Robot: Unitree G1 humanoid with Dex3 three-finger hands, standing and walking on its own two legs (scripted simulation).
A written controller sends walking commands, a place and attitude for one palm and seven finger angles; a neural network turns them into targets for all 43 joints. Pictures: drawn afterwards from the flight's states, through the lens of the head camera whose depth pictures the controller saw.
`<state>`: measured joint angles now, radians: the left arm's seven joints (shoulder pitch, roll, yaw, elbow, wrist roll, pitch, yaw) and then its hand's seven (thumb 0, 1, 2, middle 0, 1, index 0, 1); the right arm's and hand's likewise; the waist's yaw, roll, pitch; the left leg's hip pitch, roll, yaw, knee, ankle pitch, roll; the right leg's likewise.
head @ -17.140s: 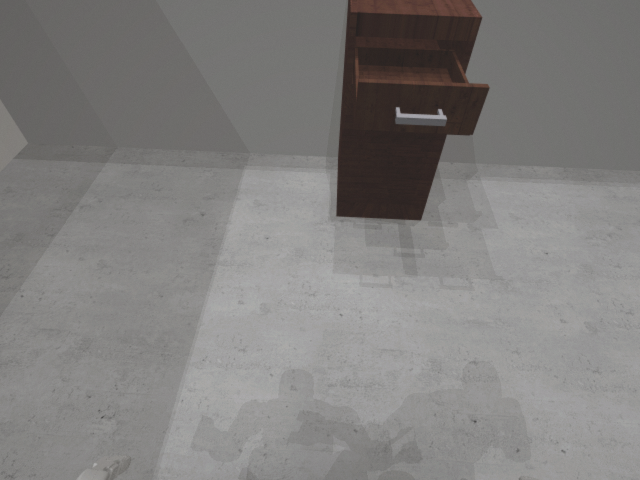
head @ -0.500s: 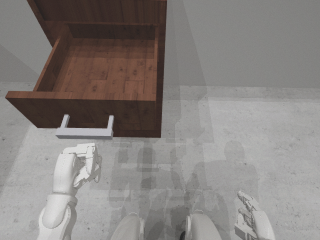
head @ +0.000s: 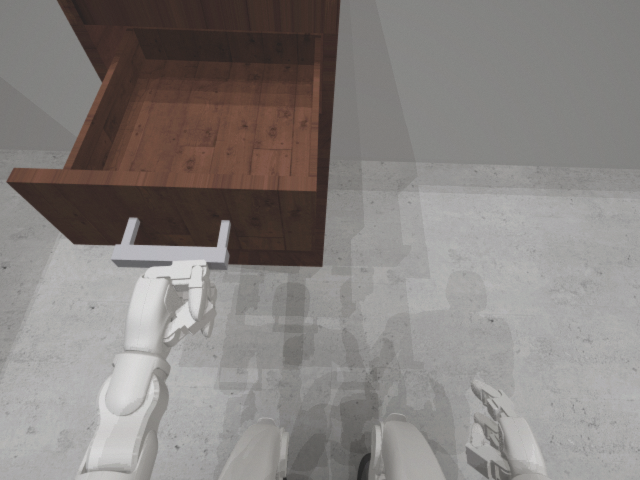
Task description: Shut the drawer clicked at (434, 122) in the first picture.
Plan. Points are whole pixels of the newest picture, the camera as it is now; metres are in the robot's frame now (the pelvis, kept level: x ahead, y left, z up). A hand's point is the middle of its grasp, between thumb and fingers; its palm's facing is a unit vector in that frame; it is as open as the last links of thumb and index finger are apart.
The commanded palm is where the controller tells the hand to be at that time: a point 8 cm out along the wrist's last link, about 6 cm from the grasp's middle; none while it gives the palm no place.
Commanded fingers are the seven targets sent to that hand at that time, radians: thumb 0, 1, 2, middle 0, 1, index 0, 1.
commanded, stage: push the drawer shut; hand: left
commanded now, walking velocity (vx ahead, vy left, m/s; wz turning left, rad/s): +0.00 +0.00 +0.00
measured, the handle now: (175, 242) +0.38 +0.20 +0.04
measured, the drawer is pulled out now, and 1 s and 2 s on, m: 0.28 0.17 0.04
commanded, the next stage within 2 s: none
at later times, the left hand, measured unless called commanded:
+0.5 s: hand (212, 268) +0.35 +0.15 +0.03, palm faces -0.01 -1.00 -0.05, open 3.3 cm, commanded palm +0.34 +0.21 +0.04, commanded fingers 0.00 0.90 0.90 -1.40 -1.60 -1.40 -1.60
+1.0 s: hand (219, 219) +0.42 +0.15 +0.04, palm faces +0.00 -1.00 -0.05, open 3.4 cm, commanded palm +0.40 +0.21 +0.04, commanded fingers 0.00 0.90 0.90 -1.40 -1.60 -1.40 -1.60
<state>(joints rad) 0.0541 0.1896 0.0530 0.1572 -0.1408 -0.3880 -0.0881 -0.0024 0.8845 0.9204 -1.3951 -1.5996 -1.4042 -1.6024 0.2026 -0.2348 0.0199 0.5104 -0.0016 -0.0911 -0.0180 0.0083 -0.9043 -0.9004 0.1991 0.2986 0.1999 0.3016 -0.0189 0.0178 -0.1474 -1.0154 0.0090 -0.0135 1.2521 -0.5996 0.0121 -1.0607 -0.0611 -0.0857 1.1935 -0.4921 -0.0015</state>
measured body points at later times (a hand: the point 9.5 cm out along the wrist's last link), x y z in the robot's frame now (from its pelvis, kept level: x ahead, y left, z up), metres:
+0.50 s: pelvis -0.01 +0.00 +0.01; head +0.10 +0.00 +0.44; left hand +0.35 +0.21 +0.04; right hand +0.14 -0.25 -0.10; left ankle +0.00 +0.11 -0.63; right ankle +0.04 -0.13 -0.63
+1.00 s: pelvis -0.01 +0.00 +0.00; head +0.11 +0.01 +0.44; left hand +0.41 +0.21 +0.04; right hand +0.07 -0.26 -0.11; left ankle +0.00 +0.11 -0.63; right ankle +0.04 -0.13 -0.63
